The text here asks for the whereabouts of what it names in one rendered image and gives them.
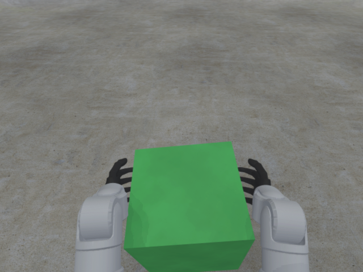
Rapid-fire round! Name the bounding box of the robot left forearm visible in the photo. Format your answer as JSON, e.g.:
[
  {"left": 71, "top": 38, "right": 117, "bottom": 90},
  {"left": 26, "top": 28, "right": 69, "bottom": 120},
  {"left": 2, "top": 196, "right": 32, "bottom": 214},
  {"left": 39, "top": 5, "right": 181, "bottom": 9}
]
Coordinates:
[{"left": 74, "top": 183, "right": 128, "bottom": 272}]

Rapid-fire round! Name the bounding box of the robot right forearm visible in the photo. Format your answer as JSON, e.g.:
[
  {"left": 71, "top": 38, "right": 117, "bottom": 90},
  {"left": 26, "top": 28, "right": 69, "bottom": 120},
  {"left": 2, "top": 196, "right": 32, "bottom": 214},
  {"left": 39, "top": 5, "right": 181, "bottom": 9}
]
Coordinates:
[{"left": 252, "top": 185, "right": 310, "bottom": 272}]

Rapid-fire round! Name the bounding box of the right robot hand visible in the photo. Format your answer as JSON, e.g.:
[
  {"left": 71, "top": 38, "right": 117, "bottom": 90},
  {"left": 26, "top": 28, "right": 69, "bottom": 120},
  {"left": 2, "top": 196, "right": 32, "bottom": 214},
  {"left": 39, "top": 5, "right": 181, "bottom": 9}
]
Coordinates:
[{"left": 238, "top": 159, "right": 271, "bottom": 205}]

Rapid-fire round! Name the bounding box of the left robot hand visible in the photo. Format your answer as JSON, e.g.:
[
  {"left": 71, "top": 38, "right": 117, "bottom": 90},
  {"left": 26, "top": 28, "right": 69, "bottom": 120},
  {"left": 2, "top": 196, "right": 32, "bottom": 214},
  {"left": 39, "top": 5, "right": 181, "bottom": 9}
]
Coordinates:
[{"left": 106, "top": 158, "right": 133, "bottom": 202}]

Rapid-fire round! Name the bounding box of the carton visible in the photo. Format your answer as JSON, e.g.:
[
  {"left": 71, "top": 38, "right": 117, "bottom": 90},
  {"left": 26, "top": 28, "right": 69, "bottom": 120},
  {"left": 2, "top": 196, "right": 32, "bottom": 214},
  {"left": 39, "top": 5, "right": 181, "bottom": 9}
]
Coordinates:
[{"left": 124, "top": 141, "right": 255, "bottom": 272}]

